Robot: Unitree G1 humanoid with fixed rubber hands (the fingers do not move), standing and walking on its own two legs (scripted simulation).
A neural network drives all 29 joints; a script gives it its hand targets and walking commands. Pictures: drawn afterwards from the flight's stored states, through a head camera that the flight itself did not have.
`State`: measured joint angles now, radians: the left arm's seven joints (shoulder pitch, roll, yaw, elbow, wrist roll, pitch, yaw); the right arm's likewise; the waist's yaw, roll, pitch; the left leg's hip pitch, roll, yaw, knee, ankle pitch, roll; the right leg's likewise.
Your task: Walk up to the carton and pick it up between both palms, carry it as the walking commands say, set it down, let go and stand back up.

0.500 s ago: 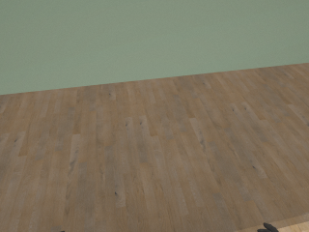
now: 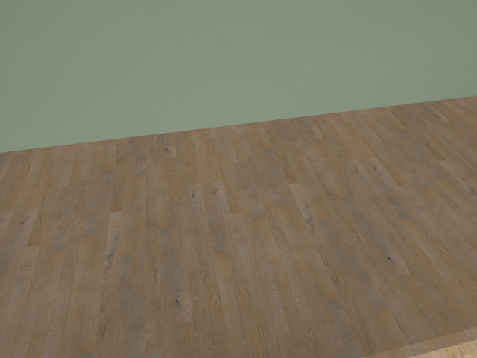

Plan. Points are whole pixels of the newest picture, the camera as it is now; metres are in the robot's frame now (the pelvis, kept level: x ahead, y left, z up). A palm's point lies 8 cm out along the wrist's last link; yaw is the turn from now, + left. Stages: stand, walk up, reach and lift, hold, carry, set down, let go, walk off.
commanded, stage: stand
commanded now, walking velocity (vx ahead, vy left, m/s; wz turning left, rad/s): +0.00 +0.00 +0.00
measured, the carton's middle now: out of the picture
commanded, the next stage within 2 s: walk up in 0.10 s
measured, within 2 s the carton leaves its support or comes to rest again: neither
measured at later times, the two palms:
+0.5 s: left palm (90, 331) +0.20 +0.28 -0.08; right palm out of the picture +0.05 -0.41 -0.07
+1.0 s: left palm (265, 206) +0.48 -0.03 -0.07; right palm out of the picture -0.09 -0.46 -0.05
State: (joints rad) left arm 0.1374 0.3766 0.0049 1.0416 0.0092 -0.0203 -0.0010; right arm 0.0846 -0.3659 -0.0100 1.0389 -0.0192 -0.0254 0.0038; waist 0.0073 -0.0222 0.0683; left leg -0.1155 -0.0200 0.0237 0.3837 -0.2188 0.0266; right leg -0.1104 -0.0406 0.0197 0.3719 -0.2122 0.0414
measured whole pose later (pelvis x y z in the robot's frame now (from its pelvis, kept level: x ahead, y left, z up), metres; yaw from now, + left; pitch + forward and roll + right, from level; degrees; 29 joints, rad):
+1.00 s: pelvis +0.13 -0.15 -0.01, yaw -41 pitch +3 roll +1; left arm 0.05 0.49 0.11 0.79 0.04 0.04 -0.22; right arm 0.29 -0.54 -0.11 0.96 -0.03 -0.14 0.00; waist -0.04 -0.07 -0.08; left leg -0.10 0.13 0.30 0.40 -0.32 -0.05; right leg -0.52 -0.10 -0.01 0.79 -0.25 0.02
